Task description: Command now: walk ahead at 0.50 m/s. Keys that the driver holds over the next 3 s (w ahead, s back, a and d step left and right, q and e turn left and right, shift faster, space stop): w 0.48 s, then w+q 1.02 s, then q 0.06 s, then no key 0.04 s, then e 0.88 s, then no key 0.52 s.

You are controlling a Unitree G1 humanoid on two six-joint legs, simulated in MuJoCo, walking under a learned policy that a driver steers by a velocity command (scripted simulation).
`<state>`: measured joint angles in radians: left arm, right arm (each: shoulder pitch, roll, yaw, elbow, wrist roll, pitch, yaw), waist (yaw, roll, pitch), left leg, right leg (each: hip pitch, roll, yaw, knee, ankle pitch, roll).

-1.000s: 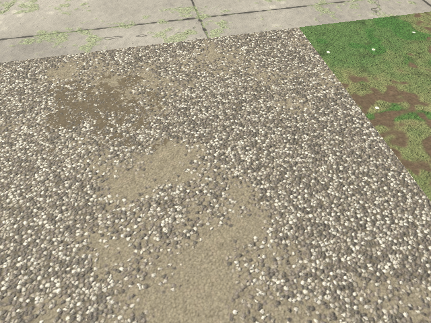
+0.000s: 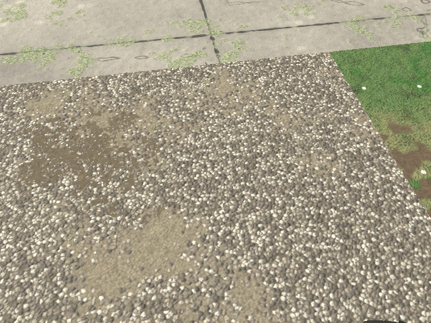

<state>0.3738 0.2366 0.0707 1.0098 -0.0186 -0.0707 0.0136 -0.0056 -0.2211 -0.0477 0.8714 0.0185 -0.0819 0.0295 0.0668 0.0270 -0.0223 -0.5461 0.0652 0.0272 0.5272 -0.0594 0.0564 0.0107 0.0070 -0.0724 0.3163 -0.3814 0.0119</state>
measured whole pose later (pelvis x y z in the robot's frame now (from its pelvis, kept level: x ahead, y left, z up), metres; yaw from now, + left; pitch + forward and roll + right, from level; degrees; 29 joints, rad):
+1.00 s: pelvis +0.55 -0.01 +0.01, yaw +13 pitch +2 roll -2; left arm 0.31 0.24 0.07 0.98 0.01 -0.09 0.02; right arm 0.08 -0.24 -0.08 0.86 0.02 -0.03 0.03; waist 0.06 0.03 0.01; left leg -0.70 0.12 -0.01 0.74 0.03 0.05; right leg 0.05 0.02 -0.26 0.23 -0.30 -0.01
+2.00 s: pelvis +0.97 +0.18 +0.00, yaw +29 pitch +2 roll +0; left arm 0.21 0.29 0.07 0.79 -0.02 0.01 0.01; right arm 0.12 -0.26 -0.05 0.67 -0.01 0.00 -0.04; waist 0.04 -0.02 0.03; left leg -0.34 -0.01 -0.06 0.52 -0.21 -0.01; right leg -0.37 0.08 0.11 0.52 -0.19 -0.02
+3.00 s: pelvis +1.01 +0.17 +0.00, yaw +7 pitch +0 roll +0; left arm 0.19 0.24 0.03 0.72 0.02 0.03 0.00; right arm 0.19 -0.23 -0.04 0.71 -0.02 -0.03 -0.01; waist 0.01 -0.02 0.01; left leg -0.25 0.00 -0.02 0.55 -0.30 -0.01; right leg -0.27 0.07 0.10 0.55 -0.27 -0.02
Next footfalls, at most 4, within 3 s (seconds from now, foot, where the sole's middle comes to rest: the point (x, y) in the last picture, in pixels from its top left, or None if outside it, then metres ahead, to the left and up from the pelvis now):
0.02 left None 0.18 0.12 -0.77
0.56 right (275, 322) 0.50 -0.12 -0.77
1.12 left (188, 241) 0.75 0.17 -0.77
1.60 right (208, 163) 1.10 0.13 -0.77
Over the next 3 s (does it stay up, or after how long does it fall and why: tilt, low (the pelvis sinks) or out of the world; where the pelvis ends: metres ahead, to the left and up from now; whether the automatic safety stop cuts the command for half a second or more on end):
stays up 1.01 0.17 0.00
